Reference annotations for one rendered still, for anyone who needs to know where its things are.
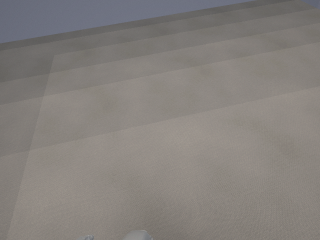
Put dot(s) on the robot left thigh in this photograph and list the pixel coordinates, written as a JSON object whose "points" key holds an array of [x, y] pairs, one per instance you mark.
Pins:
{"points": [[137, 235]]}

